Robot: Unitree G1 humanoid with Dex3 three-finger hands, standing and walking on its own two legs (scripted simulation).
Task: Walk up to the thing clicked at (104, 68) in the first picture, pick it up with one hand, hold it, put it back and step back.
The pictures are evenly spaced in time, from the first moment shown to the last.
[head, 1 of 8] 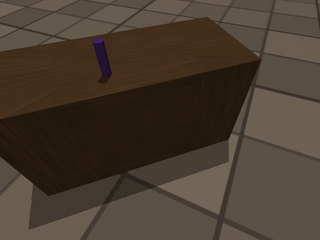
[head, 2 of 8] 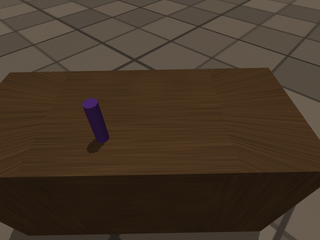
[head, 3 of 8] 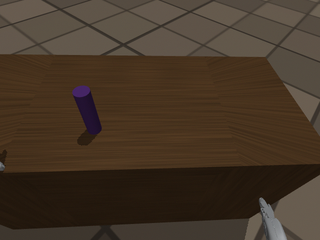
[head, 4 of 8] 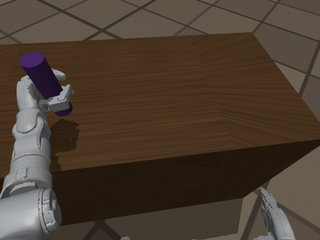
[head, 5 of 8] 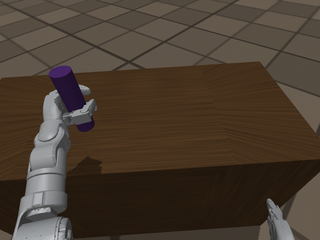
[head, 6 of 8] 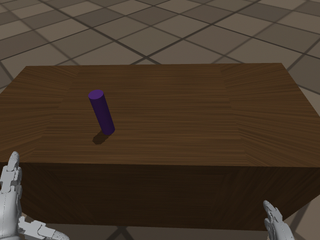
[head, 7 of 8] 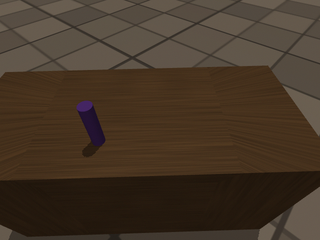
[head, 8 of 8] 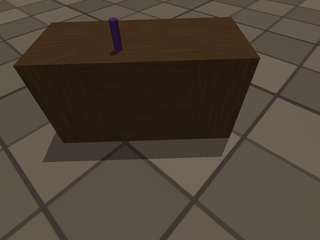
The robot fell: no
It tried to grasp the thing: yes
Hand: left
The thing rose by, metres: 0.25
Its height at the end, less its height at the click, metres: +0.00
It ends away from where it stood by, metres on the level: 0.01
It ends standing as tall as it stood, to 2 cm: yes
